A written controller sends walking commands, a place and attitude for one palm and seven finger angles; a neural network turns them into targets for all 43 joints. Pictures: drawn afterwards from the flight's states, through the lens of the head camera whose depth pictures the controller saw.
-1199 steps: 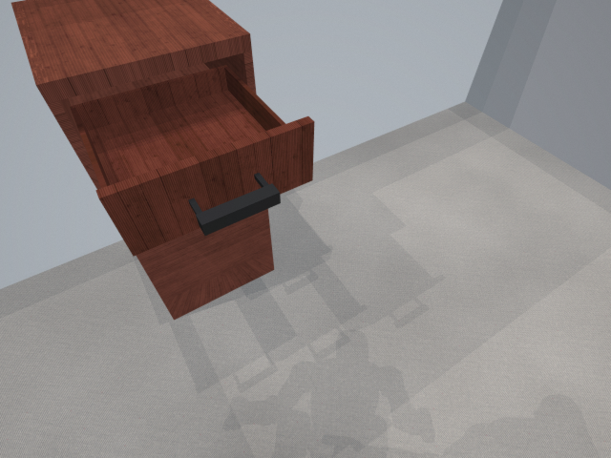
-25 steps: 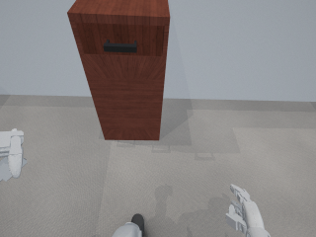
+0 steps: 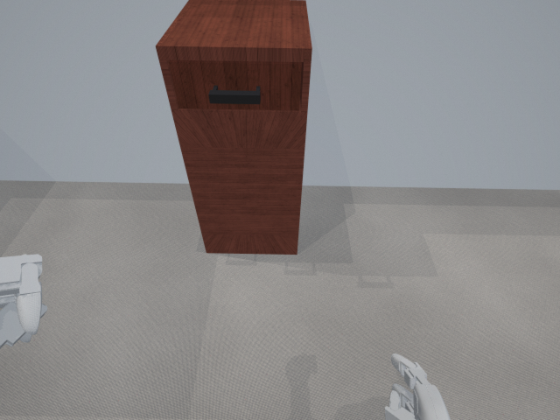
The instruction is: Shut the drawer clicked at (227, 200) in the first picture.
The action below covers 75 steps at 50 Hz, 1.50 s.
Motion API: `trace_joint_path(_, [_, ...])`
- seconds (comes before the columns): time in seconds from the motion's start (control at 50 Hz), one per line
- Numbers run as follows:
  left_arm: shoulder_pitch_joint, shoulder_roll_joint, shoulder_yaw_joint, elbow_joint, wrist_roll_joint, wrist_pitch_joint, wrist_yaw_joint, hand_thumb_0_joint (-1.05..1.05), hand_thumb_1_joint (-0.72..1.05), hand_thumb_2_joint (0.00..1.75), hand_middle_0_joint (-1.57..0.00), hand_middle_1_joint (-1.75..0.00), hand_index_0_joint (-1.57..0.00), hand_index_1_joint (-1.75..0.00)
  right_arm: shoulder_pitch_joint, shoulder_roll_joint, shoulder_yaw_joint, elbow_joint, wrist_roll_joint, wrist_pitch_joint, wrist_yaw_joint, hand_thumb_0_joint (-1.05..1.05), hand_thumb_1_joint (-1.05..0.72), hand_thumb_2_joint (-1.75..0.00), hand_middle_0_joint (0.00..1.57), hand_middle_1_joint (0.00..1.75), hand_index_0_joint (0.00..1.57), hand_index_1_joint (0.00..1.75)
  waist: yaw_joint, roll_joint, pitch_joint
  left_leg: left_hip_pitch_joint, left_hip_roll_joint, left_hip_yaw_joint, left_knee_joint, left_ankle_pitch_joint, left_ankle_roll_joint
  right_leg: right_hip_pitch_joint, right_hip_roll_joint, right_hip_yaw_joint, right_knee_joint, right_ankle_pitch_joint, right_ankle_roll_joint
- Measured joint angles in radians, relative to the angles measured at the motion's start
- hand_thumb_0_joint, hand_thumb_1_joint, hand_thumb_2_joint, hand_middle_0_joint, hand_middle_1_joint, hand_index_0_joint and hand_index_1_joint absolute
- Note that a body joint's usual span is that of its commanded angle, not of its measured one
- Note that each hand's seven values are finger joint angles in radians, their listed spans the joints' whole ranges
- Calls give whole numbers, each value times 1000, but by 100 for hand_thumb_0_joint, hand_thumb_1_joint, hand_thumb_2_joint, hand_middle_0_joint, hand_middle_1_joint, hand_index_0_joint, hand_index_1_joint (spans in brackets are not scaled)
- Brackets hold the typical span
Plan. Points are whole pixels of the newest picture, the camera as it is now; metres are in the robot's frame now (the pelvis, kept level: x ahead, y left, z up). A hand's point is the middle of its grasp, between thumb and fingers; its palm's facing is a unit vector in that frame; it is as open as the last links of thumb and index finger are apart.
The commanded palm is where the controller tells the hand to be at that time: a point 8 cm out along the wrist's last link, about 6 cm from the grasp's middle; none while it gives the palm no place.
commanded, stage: stop stepping back and stand still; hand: left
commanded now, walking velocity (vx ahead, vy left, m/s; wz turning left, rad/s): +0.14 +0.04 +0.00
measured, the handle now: (235, 93) +0.92 +0.16 +0.03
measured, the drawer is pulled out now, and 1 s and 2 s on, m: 0.00 0.00 0.00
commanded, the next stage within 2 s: let the arm hang, fingers relaxed in 1.04 s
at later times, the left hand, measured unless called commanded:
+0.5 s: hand (34, 316) +0.18 +0.25 +0.17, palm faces +0.41 -0.77 -0.49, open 3.3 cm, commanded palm +0.12 +0.29 +0.18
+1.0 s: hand (29, 306) +0.20 +0.27 +0.16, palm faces +0.35 -0.82 -0.45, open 3.3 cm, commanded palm +0.14 +0.31 +0.18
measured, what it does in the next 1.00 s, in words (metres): steps on the spot: left foot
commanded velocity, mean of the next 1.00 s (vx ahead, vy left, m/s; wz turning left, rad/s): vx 0.01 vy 0.01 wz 0.00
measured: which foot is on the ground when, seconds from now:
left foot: up 0.00-0.24, down 0.26-1.00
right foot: down 0.00-1.00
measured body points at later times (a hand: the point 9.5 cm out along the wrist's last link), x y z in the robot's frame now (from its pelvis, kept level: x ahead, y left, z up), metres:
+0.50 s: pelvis +0.00 +0.00 +0.00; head +0.01 -0.01 +0.45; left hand +0.15 +0.29 +0.20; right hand +0.16 -0.22 -0.09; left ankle +0.01 +0.14 -0.73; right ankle +0.03 -0.07 -0.73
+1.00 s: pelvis +0.01 +0.03 +0.01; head +0.03 +0.03 +0.46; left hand +0.17 +0.31 +0.18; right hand +0.20 -0.20 -0.07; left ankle +0.01 +0.13 -0.73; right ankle +0.03 -0.07 -0.73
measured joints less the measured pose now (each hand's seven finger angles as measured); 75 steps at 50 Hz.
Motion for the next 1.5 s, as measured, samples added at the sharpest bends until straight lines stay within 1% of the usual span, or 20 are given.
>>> trace_joint_path(0.06, [-34,-44,-22,68,0,16,-7,1,89,90,-141,-160,-141,-160,-5,-26,-18,50,0,32,-4,1,-90,-89,21,30,20,30,31,-12,2,-105,-23,-1,298,-30,-5,2,-17,9,-21,121,-21])
trace_joint_path(0.1, [-46,-85,-37,113,3,19,-3,1,89,90,-141,-160,-141,-160,8,-46,-25,75,-5,39,-11,1,-90,-89,21,30,20,30,35,-23,-12,-128,-14,9,344,-5,-7,12,-25,12,-40,119,-18])
trace_joint_path(0.2, [-73,-136,-91,112,19,36,11,2,89,90,-141,-160,-141,-160,56,-86,-44,88,-11,13,-43,1,-90,-89,21,30,20,30,28,-62,-25,-25,27,43,96,23,11,19,-44,-11,-56,114,-11])
trace_joint_path(0.26, [-73,-128,-105,37,23,17,17,2,89,90,-141,-160,-141,-160,65,-120,-59,63,-15,-18,-58,1,-90,-89,20,30,20,30,17,-42,-12,87,44,16,-125,44,26,-7,-27,-33,1,86,1])
trace_joint_path(0.34, [-82,-54,-43,6,25,-14,21,2,89,90,-141,-160,-141,-160,40,-91,-66,52,-8,-37,-51,1,-90,-90,20,30,20,30,3,-75,24,90,24,20,-113,117,-35,-25,-31,18,78,-3,52])
trace_joint_path(0.38, [-74,-29,-9,14,24,-20,18,2,89,90,-141,-160,-141,-160,37,-77,-58,41,-1,-43,-43,1,-90,-90,20,30,20,30,-5,-59,28,94,28,14,-112,112,-46,-7,-25,15,46,54,48])
trace_joint_path(0.4, [-69,-24,0,23,23,-23,17,2,89,90,-141,-160,-141,-160,34,-72,-54,38,2,-44,-37,1,-90,-90,20,30,20,30,-7,-43,31,93,35,9,-105,106,-49,4,-17,9,28,76,29])
trace_joint_path(0.46, [-47,-42,-4,50,12,-29,9,2,89,90,-141,-160,-141,-160,19,-65,-47,41,11,-34,-19,1,-90,-90,20,30,20,30,-5,3,30,79,46,-3,-79,87,-32,16,2,4,-5,81,-5])
trace_joint_path(0.52, [-28,-78,-40,80,8,-24,2,1,89,90,-141,-160,-141,-160,5,-63,-43,56,14,-16,-11,1,-90,-90,20,30,20,30,9,25,31,60,27,-16,-25,47,-12,26,6,12,-39,94,0])
trace_joint_path(0.58, [-15,-96,-65,89,9,-12,0,1,89,90,-141,-160,-141,-160,0,-63,-33,60,10,-8,-15,1,-90,-90,20,30,20,30,17,26,39,94,16,-16,-113,109,1,34,7,13,-47,98,7])
trace_joint_path(0.66, [-24,-95,-76,88,9,6,3,2,89,90,-141,-160,-141,-160,-6,-49,-21,65,3,-6,-29,1,-90,-89,20,30,20,30,41,-15,51,138,-3,2,-170,120,-14,52,-13,32,-53,93,21])
trace_joint_path(0.72, [-47,-89,-72,72,15,8,8,2,89,90,-141,-160,-141,-160,-12,-49,-17,50,1,-15,-34,1,-90,-89,20,30,20,30,47,-23,53,148,-7,5,-192,127,-10,61,-16,35,-75,105,26])
trace_joint_path(0.96, [-46,-77,-66,75,3,5,-3,2,89,90,-140,-160,-140,-160,-53,-64,-29,7,6,-1,-28,1,-90,-89,20,30,20,30,16,-11,49,146,-7,17,-216,137,2,71,-15,48,-132,138,38])
trace_joint_path(1.14, [-26,-72,-62,57,2,6,1,2,89,90,-141,-160,-140,-160,-21,-71,-34,17,6,6,-36,1,-90,-90,20,30,20,30,27,-18,55,145,-15,15,-219,143,9,72,-23,46,-136,143,46])
trace_joint_path(1.18, [-116,-55,-121,212,33,-4,-46,1,89,90,-140,-160,-140,-160,-28,-101,-48,71,12,-27,8,1,-90,-90,20,30,20,30,35,5,40,100,-23,3,-176,135,14,34,-33,32,-94,131,49])
trace_joint_path(1.24, [-280,-85,-238,603,59,123,-110,1,90,90,-138,-157,-138,-157,-68,-155,-55,153,6,15,45,1,-90,-90,20,30,20,30,35,53,19,46,-39,2,-109,112,26,-25,-52,30,-11,95,56])
trace_joint_path(1.32, [-381,-158,-334,1047,76,244,-137,1,91,90,-129,-149,-129,-149,-80,-155,-50,208,-11,57,50,1,-90,-89,20,30,20,30,7,49,32,31,-47,16,-76,100,32,-56,-61,43,50,72,58])
trace_joint_path(1.42, [-399,-236,-413,1350,70,274,-146,2,91,90,-113,-133,-113,-133,-25,-118,-32,279,-22,86,46,0,-90,-89,20,30,20,30,-1,-23,79,58,-41,14,-109,120,22,-33,-54,42,25,89,48])
trace_joint_path(1.46, [-397,-237,-411,1430,82,268,-120,2,91,90,-106,-128,-106,-125,2,-102,-28,318,-22,96,42,0,-90,-89,20,30,20,30,6,-43,91,67,-34,7,-127,132,17,-17,-46,34,-6,105,43])
trace_joint_path(1.5, [-392,-227,-400,1493,64,259,-122,2,90,90,-98,-121,-99,-118,28,-90,-28,355,-20,105,37,0,-90,-89,20,30,20,30,15,-51,98,74,-28,-2,-145,144,12,-2,-40,26,-37,121,38])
